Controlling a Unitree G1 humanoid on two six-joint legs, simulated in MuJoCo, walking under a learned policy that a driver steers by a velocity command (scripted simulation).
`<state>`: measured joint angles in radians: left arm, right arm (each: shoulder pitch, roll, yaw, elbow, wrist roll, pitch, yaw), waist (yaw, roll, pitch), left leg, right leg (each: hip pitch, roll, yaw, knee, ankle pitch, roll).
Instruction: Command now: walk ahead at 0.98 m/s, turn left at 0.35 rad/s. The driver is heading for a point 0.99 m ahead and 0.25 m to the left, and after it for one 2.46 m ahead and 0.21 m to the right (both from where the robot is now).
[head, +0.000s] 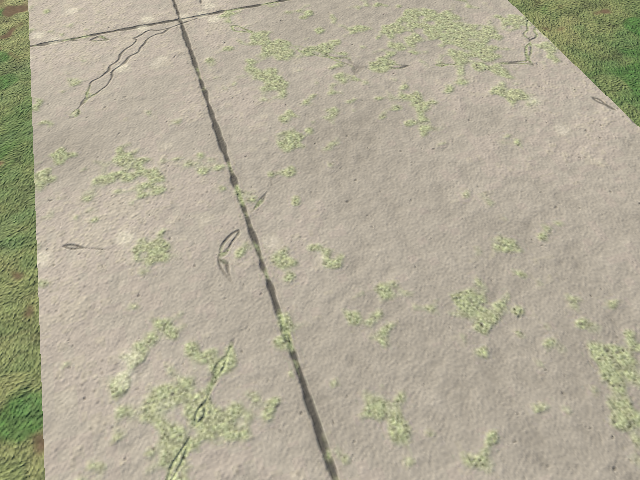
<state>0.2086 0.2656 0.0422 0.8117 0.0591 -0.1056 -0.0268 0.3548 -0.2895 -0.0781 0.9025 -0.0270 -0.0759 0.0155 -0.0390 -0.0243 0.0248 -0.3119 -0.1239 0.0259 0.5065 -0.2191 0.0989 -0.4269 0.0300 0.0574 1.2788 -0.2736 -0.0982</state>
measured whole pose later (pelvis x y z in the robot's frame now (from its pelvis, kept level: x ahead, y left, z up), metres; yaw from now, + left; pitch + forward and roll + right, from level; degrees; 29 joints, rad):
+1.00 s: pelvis +0.84 +0.23 +0.00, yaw +34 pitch +0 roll +2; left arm 0.17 0.25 0.01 0.74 0.01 -0.04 -0.04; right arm 0.44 -0.27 -0.04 0.86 -0.01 -0.11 0.02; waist -0.04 -0.02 0.03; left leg 0.08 -0.16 0.09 0.22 -0.31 0.14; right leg -0.80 -0.12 0.03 0.93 0.01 -0.06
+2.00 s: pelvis +1.71 +0.50 -0.02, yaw -17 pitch +2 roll +2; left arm -0.09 0.32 0.01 0.57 0.03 -0.01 -0.10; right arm 0.54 -0.29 -0.04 0.90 -0.03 -0.09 -0.01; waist -0.08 -0.04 0.04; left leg 0.26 0.02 0.32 0.26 -0.45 -0.07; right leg -0.73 0.00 -0.15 0.78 -0.06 -0.17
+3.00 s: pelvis +2.56 +0.07 -0.03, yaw -50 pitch +1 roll +0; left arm 0.14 0.30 0.03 0.74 0.02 -0.04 -0.04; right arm 0.39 -0.25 -0.02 0.86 -0.03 -0.07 -0.01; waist 0.00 0.00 0.05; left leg -0.04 0.03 0.09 1.18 -0.35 -0.02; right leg -0.53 0.17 -0.10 0.69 -0.20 -0.21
